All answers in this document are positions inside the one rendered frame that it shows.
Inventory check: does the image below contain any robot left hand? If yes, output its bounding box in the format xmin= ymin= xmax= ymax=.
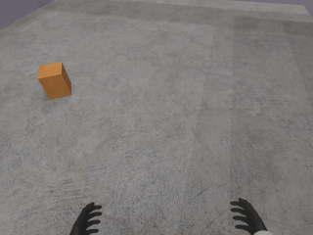
xmin=69 ymin=202 xmax=102 ymax=235

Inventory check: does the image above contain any carton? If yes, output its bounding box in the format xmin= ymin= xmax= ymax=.
xmin=37 ymin=62 xmax=72 ymax=100

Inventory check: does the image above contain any robot right hand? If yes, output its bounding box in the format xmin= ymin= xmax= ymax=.
xmin=230 ymin=198 xmax=268 ymax=235

